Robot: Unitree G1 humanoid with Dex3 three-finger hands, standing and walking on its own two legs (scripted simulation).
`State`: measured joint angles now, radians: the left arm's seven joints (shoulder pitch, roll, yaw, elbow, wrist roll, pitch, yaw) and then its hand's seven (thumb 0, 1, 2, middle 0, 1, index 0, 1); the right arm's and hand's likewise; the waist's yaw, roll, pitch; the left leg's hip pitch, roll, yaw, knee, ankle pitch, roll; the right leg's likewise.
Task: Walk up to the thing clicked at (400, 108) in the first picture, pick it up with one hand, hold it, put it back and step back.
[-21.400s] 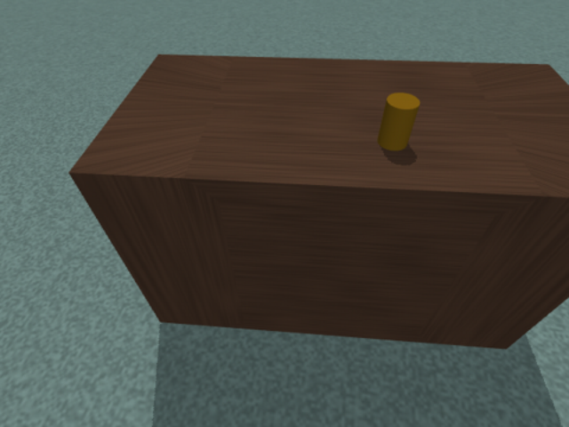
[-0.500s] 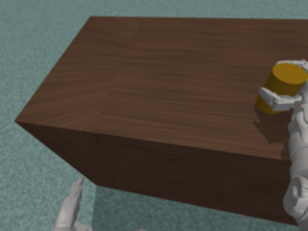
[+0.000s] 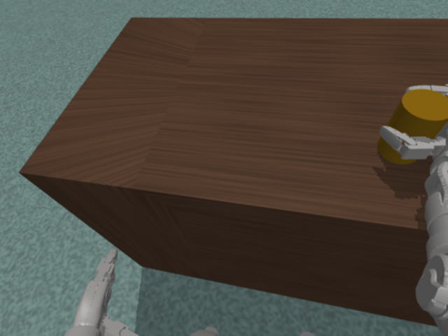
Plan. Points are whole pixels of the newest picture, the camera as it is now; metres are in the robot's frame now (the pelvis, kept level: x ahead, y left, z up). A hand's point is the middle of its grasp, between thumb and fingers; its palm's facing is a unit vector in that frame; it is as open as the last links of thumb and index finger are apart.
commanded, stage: open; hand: right
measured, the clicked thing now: (411, 128) +0.49 -0.22 +0.08
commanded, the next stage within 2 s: withdraw in 0.38 s
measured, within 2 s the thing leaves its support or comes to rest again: neither
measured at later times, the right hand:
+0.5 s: hand (415, 124) +0.49 -0.22 +0.10, palm faces +0.23 +0.97 +0.00, open 14.2 cm
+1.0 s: hand out of the picture +0.48 -0.28 +0.21, palm faces +0.25 +0.97 -0.06, open 17.1 cm
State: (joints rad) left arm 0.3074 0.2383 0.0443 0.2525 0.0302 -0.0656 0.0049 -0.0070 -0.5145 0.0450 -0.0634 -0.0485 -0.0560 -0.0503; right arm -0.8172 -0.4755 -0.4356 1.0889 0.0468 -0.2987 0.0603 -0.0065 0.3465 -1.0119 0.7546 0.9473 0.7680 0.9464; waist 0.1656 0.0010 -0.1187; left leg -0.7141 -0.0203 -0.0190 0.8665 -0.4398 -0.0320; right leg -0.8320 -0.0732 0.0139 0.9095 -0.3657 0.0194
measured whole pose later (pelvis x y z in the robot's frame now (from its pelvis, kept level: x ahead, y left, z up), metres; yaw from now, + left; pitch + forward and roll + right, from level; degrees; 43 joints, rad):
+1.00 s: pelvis +0.02 +0.00 +0.02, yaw -1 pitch +12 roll +2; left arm 0.31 0.24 0.00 0.35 -0.03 -0.03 0.03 -0.01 -0.52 0.04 -0.06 -0.05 -0.05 -0.05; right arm -0.88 -0.60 -0.42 1.02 0.08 -0.08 0.17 -0.02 0.46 -0.04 0.09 0.05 0.07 0.04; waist 0.10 -0.02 -0.14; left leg -0.54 0.00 -0.02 0.74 -0.41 -0.04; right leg -0.66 -0.05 0.00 0.78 -0.34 0.02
